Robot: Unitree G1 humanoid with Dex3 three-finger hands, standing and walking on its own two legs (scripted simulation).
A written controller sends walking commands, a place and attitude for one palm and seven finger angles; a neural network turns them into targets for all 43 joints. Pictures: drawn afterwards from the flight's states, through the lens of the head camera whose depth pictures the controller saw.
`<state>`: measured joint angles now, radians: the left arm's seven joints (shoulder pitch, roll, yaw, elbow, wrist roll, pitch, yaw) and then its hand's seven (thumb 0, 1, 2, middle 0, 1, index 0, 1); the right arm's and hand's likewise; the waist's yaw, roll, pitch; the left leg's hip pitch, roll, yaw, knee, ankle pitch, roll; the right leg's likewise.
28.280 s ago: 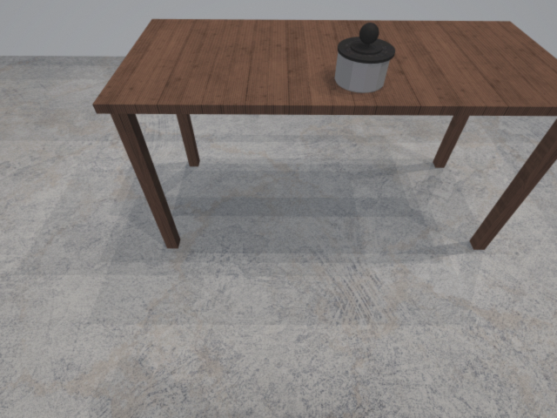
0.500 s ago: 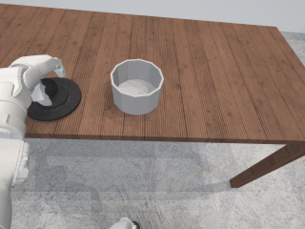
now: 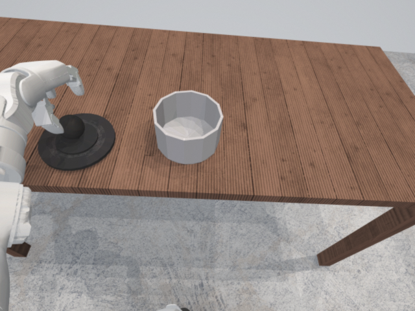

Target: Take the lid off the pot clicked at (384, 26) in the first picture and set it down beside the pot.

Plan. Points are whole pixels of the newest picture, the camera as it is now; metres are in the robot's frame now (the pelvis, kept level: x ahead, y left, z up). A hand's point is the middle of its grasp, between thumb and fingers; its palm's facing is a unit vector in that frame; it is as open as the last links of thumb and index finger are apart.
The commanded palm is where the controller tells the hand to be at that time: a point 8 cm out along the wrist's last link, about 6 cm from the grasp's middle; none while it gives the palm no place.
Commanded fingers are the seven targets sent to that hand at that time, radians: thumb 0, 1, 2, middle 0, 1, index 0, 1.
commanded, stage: raise the empty hand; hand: left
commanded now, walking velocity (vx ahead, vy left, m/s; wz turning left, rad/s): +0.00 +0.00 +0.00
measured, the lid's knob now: (71, 127) +0.49 +0.29 +0.04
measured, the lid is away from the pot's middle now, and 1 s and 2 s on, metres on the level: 0.26 0.26 0.26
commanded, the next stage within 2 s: draw the hand back to the body in 0.64 s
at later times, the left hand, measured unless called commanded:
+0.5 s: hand (42, 83) +0.46 +0.28 +0.18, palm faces -0.35 -0.08 -0.93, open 11.1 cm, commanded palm +0.48 +0.28 +0.25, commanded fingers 0.00 -0.05 0.73 -0.38 -0.79 -0.38 -0.79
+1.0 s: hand (45, 86) +0.46 +0.27 +0.18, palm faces -0.35 -0.09 -0.93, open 11.1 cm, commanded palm +0.44 +0.28 +0.24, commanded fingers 0.00 -0.05 0.73 -0.38 -0.79 -0.38 -0.79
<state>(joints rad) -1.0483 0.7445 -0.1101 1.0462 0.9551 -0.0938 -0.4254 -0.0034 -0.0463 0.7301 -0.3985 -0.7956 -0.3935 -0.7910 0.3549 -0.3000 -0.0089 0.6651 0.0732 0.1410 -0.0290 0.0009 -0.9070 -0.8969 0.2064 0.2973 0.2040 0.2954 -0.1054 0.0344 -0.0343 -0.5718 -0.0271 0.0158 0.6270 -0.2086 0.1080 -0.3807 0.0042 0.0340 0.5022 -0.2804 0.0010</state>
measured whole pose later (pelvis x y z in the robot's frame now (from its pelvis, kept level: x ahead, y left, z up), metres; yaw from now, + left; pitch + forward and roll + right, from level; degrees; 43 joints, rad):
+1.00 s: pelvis +0.01 -0.04 +0.01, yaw +1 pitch +7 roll -3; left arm -0.98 0.83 -0.04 0.85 0.91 -0.07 -0.54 0.00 -0.05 0.73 -0.40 -0.80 -0.39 -0.79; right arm 0.30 -0.31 -0.01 0.63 0.09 0.22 0.01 0.00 -0.91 -0.90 0.20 0.30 0.20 0.30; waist -0.10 0.04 0.01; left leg -0.47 -0.01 -0.01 0.54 -0.18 0.06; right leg -0.28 0.02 0.01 0.43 -0.26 0.03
